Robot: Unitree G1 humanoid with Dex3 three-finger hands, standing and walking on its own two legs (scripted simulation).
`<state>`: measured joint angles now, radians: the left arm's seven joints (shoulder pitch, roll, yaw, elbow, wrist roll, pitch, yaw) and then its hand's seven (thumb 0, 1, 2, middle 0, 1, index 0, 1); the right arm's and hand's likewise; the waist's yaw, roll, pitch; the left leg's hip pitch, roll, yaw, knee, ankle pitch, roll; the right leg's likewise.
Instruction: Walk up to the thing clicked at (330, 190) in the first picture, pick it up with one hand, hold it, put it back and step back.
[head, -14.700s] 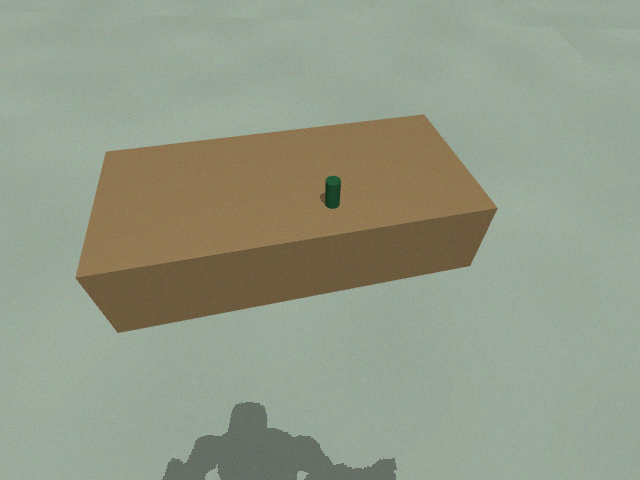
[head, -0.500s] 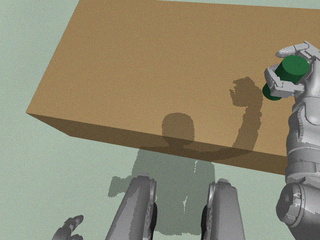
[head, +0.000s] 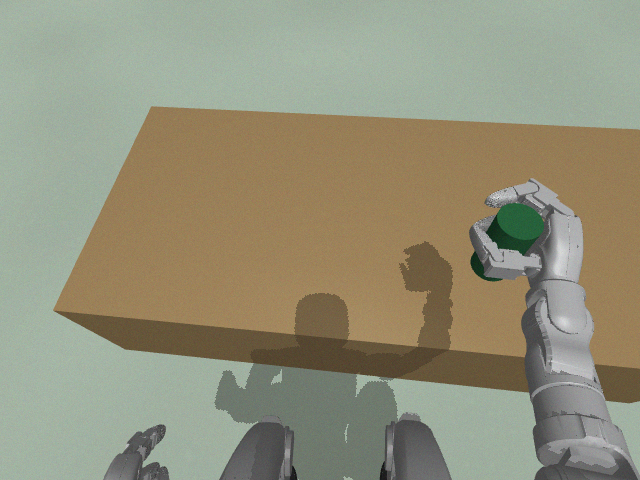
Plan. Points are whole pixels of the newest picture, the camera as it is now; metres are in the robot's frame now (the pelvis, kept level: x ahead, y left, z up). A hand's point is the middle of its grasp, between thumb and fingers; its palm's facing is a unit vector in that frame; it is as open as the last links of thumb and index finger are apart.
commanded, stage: lift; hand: right
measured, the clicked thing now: (503, 244) +0.41 -0.20 +0.02
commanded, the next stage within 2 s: hold in 0.90 s
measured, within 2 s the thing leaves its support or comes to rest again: neither
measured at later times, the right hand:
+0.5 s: hand (512, 232) +0.38 -0.18 +0.10, palm faces +0.13 +0.99 +0.00, open 7.0 cm
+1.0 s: hand (518, 236) +0.36 -0.17 +0.12, palm faces +0.12 +0.99 +0.01, open 7.0 cm
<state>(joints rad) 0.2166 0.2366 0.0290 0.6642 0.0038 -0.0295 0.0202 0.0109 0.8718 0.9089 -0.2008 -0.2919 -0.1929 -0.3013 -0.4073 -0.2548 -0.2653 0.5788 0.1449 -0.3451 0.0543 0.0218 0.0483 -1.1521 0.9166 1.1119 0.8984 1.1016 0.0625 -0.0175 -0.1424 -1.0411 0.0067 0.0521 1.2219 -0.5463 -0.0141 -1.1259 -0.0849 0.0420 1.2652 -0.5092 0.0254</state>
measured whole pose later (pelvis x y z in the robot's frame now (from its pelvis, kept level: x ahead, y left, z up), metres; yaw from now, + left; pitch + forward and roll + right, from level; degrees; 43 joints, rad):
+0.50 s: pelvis +0.02 +0.00 +0.05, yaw -1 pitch +14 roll +2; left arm 0.24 0.23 0.02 0.69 0.00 -0.03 0.03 0.01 0.89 0.89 -0.19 -0.30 -0.19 -0.30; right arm -0.25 -0.20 -0.20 0.51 0.16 -0.39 0.06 0.02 0.05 -1.15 0.92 1.11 0.90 1.10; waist 0.04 -0.02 -0.09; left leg -0.74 0.01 0.03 0.98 -0.48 -0.02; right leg -0.81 -0.08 0.01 1.01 -0.44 0.03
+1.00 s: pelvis +0.02 +0.00 +0.06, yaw -1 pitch +10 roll +1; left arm 0.21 0.22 0.02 0.68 0.00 -0.03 0.03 0.01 0.90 0.89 -0.19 -0.30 -0.19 -0.30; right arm -0.18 -0.18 -0.16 0.47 0.17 -0.40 0.07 0.02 0.05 -1.15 0.92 1.11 0.90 1.10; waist 0.02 -0.01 -0.08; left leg -0.62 0.02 0.03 0.89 -0.45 -0.02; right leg -0.68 -0.07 0.00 0.91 -0.41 0.03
